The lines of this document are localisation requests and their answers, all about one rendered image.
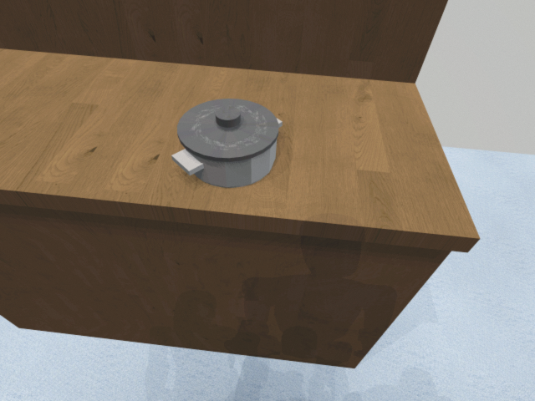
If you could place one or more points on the lid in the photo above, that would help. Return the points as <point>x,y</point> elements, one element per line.
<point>200,134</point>

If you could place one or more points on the pot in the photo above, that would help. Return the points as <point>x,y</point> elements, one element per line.
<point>228,174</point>

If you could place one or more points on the knob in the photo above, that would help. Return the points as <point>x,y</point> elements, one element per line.
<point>228,116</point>

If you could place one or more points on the table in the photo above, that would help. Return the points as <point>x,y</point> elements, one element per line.
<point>103,235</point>

